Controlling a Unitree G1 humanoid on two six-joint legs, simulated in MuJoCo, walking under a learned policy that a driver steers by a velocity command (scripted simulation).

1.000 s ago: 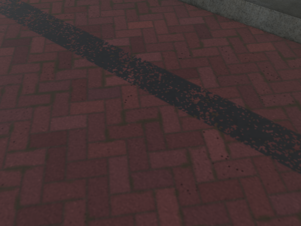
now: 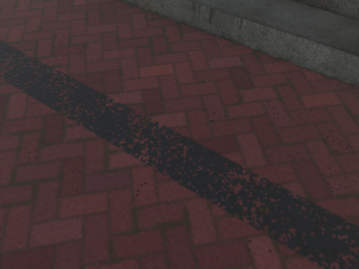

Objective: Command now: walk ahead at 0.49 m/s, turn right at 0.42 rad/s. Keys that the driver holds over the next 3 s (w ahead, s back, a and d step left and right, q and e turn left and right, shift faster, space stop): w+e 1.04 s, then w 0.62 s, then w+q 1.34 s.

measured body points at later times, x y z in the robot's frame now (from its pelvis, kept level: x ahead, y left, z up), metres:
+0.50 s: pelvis +0.26 +0.05 +0.00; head +0.28 +0.05 +0.45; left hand +0.48 +0.27 -0.11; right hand +0.22 -0.23 -0.12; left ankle +0.27 +0.15 -0.75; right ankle +0.28 -0.13 -0.66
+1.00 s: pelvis +0.48 -0.12 +0.00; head +0.50 -0.15 +0.45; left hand +0.71 +0.06 -0.10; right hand +0.47 -0.44 -0.10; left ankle +0.63 +0.01 -0.66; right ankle +0.45 -0.18 -0.75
